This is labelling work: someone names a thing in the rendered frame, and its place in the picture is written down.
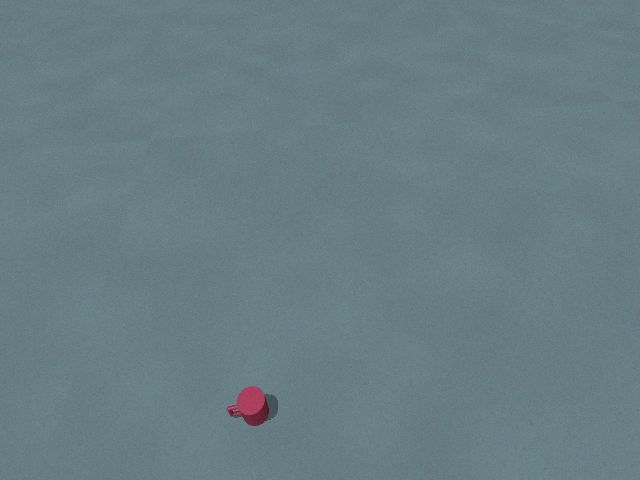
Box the mug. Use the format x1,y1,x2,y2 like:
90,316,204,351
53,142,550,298
227,386,269,426

